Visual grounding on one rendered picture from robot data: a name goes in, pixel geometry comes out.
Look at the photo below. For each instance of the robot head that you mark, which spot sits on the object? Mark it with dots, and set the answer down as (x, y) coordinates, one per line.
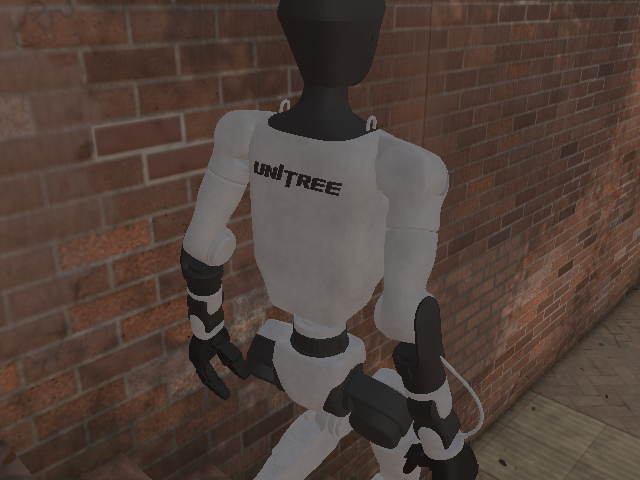
(333, 43)

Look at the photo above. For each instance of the right robot forearm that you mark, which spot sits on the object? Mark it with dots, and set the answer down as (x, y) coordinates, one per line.
(429, 398)

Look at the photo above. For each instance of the robot left hand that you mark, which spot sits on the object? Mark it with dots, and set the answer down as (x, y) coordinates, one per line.
(202, 351)

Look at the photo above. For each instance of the left robot forearm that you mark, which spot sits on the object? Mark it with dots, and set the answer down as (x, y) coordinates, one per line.
(205, 295)

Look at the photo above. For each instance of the right robot upper arm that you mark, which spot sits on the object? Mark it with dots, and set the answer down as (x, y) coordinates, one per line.
(416, 182)

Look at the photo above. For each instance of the left robot upper arm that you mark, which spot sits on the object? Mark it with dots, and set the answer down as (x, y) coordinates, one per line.
(207, 238)

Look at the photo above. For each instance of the robot right thigh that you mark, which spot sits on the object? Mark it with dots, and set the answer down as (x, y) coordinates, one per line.
(379, 413)

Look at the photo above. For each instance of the robot right hand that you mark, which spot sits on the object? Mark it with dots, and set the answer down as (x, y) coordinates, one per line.
(463, 466)

